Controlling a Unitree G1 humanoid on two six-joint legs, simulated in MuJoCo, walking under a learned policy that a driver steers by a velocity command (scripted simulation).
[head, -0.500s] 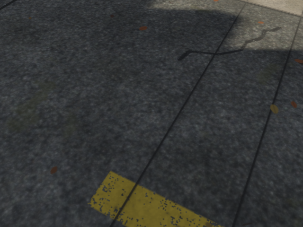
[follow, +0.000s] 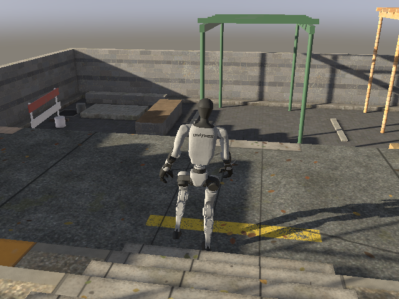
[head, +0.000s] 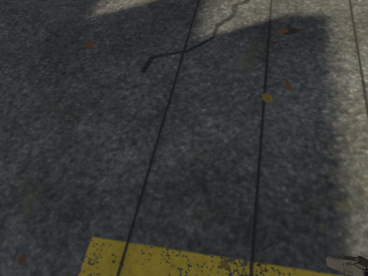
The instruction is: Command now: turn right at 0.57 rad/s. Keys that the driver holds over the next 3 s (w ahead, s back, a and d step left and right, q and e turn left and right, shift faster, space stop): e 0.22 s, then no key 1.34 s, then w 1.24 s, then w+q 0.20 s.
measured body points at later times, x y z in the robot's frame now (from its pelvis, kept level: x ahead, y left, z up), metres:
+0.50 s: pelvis +0.07 +0.05 +0.00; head +0.11 +0.06 +0.45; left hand +0.27 +0.29 -0.11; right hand +0.14 -0.23 -0.11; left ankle +0.10 +0.16 -0.74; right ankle +0.02 -0.10 -0.69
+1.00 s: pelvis +0.11 +0.02 -0.01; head +0.12 +0.02 +0.44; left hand +0.30 +0.22 -0.11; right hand +0.18 -0.26 -0.12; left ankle +0.10 +0.16 -0.74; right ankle +0.04 -0.10 -0.74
